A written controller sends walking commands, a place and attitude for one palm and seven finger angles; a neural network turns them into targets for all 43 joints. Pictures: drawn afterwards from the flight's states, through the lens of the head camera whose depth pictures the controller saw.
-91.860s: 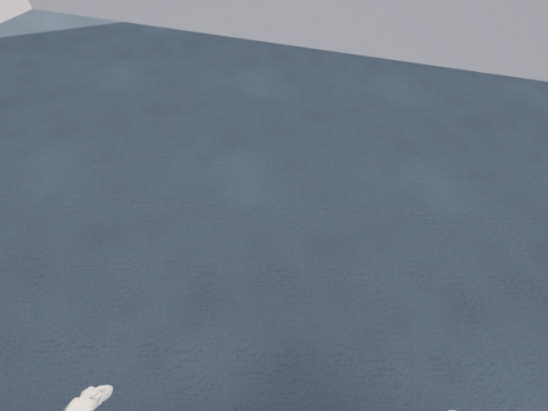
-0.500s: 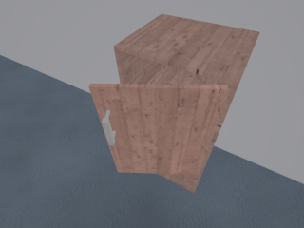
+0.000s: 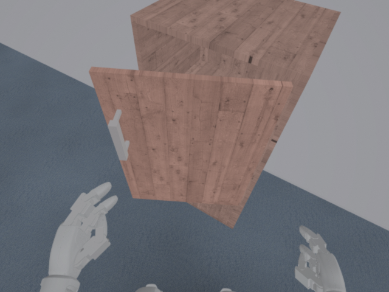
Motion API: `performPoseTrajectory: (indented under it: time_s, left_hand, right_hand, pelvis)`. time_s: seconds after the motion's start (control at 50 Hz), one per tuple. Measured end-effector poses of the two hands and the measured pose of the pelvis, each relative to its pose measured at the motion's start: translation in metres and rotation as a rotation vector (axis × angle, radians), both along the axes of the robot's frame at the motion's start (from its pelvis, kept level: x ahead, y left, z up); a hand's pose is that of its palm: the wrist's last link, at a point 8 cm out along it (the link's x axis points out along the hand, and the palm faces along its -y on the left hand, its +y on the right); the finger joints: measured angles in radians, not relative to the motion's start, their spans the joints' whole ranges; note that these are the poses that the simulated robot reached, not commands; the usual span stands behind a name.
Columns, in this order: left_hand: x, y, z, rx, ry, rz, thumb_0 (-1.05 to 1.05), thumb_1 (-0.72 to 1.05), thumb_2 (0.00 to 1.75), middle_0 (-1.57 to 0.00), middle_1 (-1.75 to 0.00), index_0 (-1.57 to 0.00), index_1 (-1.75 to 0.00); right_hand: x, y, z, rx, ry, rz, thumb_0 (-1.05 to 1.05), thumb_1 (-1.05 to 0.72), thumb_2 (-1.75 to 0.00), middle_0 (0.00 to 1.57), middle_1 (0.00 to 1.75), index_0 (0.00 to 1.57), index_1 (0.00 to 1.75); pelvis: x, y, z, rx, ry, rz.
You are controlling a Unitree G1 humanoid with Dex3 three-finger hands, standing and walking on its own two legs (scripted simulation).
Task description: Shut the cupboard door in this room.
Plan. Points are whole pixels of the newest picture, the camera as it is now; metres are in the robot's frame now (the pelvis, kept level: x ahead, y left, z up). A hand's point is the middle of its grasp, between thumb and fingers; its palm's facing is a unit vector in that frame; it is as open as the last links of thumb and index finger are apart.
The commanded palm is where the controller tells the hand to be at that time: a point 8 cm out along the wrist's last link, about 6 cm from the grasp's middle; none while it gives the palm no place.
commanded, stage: raise the hand and make a fist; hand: left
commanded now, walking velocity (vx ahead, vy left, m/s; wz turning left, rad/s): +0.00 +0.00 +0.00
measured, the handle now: (121, 135) +0.48 +0.21 +0.00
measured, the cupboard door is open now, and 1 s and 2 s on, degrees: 28 28 28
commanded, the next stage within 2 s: bring the fist close to the handle in 1.60 s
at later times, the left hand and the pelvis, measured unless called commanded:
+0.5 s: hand (95, 261) +0.19 +0.19 -0.01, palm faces +0.00 -1.00 +0.01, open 4.2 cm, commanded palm +0.15 +0.25 +0.00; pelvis -0.03 +0.01 -0.05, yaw -1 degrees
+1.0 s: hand (76, 252) +0.19 +0.23 +0.01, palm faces +0.02 -1.00 -0.03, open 3.0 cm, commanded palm +0.17 +0.28 +0.01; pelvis -0.02 +0.04 -0.04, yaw +0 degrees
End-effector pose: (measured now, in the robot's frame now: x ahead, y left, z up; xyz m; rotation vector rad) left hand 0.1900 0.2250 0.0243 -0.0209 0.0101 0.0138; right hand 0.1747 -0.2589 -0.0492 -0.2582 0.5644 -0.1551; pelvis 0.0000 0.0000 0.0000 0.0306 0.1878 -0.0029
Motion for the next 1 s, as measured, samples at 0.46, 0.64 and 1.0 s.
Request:
performPoseTrajectory:
  time_s: [0.46, 0.64, 1.0]
  left_hand:
    - [-0.017, 0.010, -0.038, 0.001, 0.168, -0.099, 0.01, 0.90, 0.89, -0.73, -0.89, -0.74, -0.89]
    - [-0.040, 0.043, -0.019, 0.066, -0.019, 0.039, 0.01, 0.90, 0.90, -0.90, -1.07, -0.90, -1.07]
    - [-0.018, 0.054, -0.016, 0.051, 0.029, 0.004, 0.01, 0.90, 0.90, -1.22, -1.42, -1.22, -1.42]
  right_hand:
    - [-0.041, 0.051, -0.092, 0.144, 0.156, -0.043, 0.01, -0.91, -0.90, 0.21, 0.30, 0.21, 0.30]
    - [-0.062, 0.032, -0.082, 0.006, 0.195, -0.034, 0.01, -0.91, -0.90, 0.21, 0.30, 0.20, 0.30]
    - [-0.001, 0.083, -0.047, 0.039, 0.050, 0.085, 0.01, -0.91, -0.90, 0.21, 0.30, 0.20, 0.30]
  pelvis:
    - [-0.028, 0.005, -0.054, -0.049, 0.093, 0.009]
    - [-0.030, 0.021, -0.054, -0.071, 0.098, 0.021]
    - [-0.019, 0.040, -0.044, -0.095, 0.087, 0.030]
